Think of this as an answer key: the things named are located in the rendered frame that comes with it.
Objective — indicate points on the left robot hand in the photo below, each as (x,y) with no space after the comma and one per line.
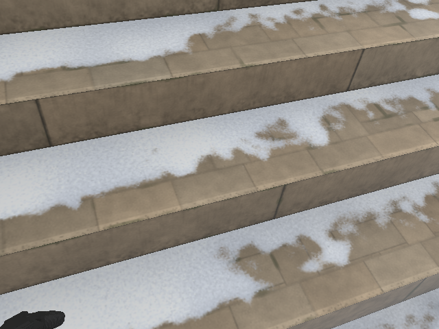
(38,320)

